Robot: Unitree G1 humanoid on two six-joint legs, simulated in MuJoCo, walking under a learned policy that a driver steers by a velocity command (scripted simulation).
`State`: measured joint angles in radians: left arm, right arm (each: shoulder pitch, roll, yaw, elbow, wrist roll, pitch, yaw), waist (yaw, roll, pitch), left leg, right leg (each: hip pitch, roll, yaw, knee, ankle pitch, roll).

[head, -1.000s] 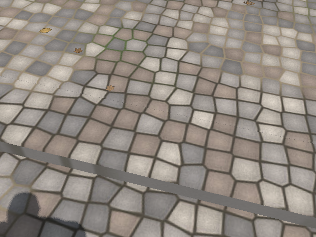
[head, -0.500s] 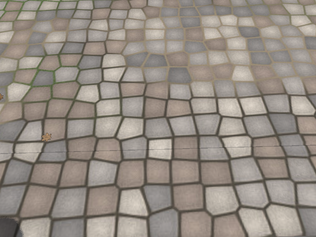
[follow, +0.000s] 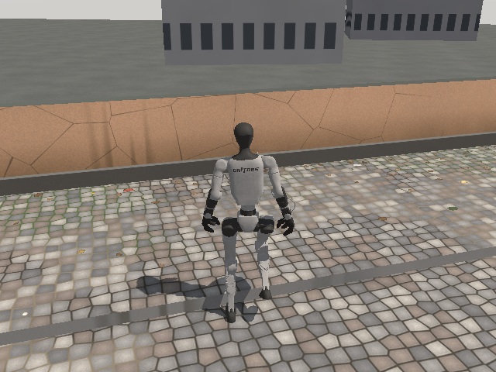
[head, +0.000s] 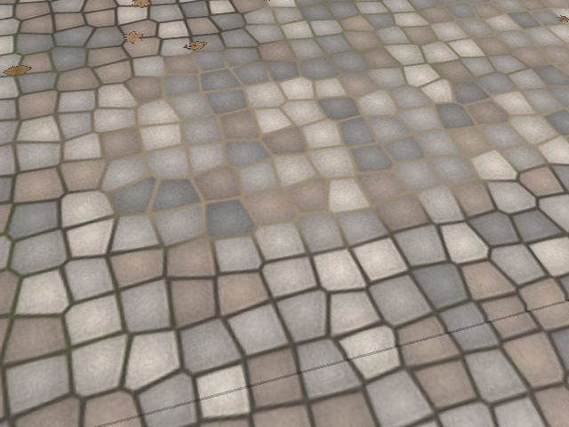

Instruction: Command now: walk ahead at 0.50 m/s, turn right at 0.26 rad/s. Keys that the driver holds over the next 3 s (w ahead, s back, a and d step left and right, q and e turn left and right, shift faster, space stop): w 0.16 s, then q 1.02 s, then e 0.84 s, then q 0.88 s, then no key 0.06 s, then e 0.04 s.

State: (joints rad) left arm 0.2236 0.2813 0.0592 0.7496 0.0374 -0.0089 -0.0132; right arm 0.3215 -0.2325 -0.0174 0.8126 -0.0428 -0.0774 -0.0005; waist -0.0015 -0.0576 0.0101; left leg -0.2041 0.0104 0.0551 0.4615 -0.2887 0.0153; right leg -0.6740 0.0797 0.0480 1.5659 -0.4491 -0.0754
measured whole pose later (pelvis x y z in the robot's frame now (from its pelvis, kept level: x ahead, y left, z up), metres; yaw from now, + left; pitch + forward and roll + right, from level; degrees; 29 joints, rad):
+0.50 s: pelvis +0.24 -0.05 +0.10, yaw +6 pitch +1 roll +0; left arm 0.22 0.21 0.03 0.79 0.02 -0.08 0.00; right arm 0.21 -0.27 -0.08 0.78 0.03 -0.01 -0.04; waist 0.01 0.03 0.02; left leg -0.67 0.02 -0.05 1.37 -0.25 0.00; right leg -0.31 0.01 -0.20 0.48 -0.19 -0.11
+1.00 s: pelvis +0.29 -0.01 +0.09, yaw +22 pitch +2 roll +0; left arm 0.14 0.31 0.08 0.75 0.00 0.02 0.02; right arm 0.10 -0.27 -0.08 0.60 0.00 0.05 0.02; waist 0.01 -0.02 0.09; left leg -0.35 0.00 0.05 0.57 -0.25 0.04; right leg -0.38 -0.10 -0.21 0.92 -0.49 0.03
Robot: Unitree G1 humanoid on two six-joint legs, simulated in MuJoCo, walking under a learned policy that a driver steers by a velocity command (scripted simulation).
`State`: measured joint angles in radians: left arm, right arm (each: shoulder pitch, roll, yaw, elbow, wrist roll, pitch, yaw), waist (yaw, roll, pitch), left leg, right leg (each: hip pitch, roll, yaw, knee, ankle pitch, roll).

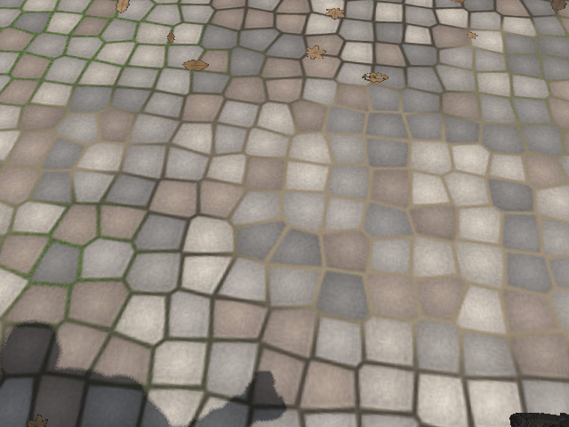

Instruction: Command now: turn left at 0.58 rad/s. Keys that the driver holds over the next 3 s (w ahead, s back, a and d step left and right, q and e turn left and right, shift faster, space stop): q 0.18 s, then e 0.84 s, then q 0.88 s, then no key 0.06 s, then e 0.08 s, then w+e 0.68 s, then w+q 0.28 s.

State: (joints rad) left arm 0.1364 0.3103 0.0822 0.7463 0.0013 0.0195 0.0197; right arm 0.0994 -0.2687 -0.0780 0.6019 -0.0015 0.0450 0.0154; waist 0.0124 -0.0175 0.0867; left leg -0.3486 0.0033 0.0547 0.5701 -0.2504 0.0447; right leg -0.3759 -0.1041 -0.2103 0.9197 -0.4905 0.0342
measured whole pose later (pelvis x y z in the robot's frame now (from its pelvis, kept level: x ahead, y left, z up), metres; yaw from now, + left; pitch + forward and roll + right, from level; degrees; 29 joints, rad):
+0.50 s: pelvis +0.02 -0.03 +0.00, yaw +6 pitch +0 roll +1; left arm 0.16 0.21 0.03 0.68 0.00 -0.01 0.00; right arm 0.14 -0.22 -0.03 0.66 -0.02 0.02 -0.04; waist 0.00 0.03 0.02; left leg -0.29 -0.01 -0.05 0.54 -0.26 -0.02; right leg -0.31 0.03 0.05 0.57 -0.26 -0.02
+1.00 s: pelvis -0.01 -0.06 -0.01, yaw -11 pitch +2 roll +2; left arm 0.19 0.27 0.06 0.58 0.01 0.03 -0.02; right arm 0.14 -0.29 -0.08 0.67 0.00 0.02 -0.04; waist 0.00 0.04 0.04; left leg -0.46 0.07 0.03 0.95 -0.53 -0.05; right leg -0.38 0.01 0.00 0.68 -0.33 -0.05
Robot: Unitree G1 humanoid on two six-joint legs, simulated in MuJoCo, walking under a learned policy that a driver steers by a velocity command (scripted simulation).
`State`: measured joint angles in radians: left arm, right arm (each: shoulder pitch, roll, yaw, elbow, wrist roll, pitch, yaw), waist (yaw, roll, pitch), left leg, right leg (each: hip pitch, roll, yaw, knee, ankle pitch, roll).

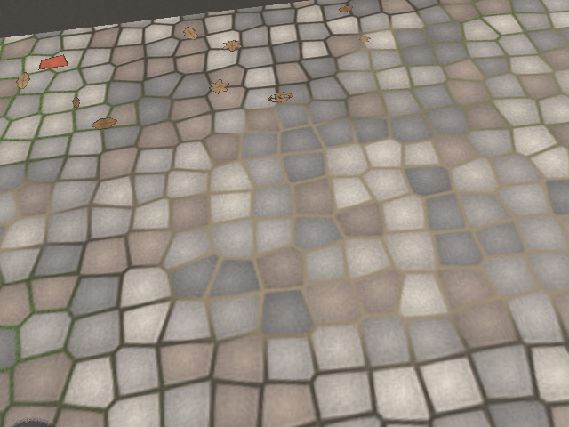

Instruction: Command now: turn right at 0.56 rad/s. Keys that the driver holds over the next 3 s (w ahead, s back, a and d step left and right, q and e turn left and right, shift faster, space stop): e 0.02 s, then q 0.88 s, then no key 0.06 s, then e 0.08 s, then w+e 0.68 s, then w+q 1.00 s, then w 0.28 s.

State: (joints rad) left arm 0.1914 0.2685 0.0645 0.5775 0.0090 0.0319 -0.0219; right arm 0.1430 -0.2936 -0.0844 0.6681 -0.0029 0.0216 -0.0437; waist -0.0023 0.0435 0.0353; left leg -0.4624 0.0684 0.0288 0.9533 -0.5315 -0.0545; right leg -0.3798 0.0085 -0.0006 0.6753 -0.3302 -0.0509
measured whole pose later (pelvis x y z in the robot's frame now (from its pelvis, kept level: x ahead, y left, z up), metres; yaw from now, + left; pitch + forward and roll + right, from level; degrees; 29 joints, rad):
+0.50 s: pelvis -0.01 -0.01 +0.01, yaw +6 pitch +1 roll +0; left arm 0.13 0.25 0.06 0.64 0.01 0.02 0.02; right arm 0.22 -0.26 -0.06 0.64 0.01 0.01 -0.03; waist -0.02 0.00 0.03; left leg -0.33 0.00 -0.09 0.58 -0.28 -0.01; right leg -0.37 0.06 0.01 0.79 -0.50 -0.01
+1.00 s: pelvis -0.04 -0.03 +0.02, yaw +22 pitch +1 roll +0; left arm 0.20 0.25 0.05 0.65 0.01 0.02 0.04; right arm 0.13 -0.26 -0.05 0.60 0.01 0.06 0.00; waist 0.06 0.02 0.05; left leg -0.46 0.05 0.00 0.84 -0.41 -0.08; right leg -0.24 -0.04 -0.19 0.45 -0.24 -0.05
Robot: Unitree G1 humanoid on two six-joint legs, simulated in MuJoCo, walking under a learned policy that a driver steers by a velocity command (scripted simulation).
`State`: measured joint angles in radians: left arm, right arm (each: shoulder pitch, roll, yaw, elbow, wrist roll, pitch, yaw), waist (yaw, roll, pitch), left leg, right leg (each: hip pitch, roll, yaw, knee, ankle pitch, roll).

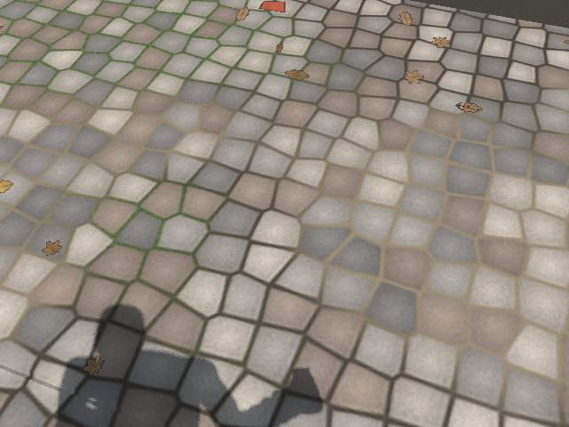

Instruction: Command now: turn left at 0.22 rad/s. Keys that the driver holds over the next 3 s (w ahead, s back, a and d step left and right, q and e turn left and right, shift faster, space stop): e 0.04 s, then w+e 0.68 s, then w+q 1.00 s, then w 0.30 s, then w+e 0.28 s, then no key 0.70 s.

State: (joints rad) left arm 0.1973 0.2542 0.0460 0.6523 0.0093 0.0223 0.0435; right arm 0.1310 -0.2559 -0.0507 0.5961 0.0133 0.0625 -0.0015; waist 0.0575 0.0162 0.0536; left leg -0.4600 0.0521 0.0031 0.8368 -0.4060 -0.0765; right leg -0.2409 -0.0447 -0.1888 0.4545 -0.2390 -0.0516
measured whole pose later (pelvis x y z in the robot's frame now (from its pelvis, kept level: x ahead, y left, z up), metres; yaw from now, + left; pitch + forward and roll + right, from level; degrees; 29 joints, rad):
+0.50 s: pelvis +0.09 -0.01 +0.00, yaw -11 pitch +1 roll +2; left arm 0.22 0.26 0.06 0.69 -0.02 0.00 -0.04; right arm 0.35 -0.27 -0.07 0.77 0.01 -0.07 -0.01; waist -0.05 0.00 -0.01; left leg 0.03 0.05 0.23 0.23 -0.27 -0.03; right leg -0.62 -0.12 -0.01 0.82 -0.17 0.00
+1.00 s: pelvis +0.33 -0.16 +0.00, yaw -19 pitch +1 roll -1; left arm 0.34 0.26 0.03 0.73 0.01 -0.08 0.00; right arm 0.13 -0.28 -0.04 0.74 0.02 -0.08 0.05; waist 0.04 0.06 0.01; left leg -0.73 0.09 0.01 0.68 0.16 0.00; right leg 0.06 0.09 -0.04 0.17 -0.26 -0.09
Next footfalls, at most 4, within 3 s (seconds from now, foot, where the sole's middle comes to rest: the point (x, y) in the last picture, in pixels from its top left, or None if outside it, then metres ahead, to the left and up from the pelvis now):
0.08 left None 0.06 0.14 -0.78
0.60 right None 0.24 -0.20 -0.78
1.16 left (381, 347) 0.65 -0.15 -0.78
1.62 right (468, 271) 0.88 -0.40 -0.78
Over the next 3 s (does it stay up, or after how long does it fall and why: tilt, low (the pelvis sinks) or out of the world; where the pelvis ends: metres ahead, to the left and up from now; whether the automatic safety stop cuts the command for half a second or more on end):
stays up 1.25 -0.19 -0.01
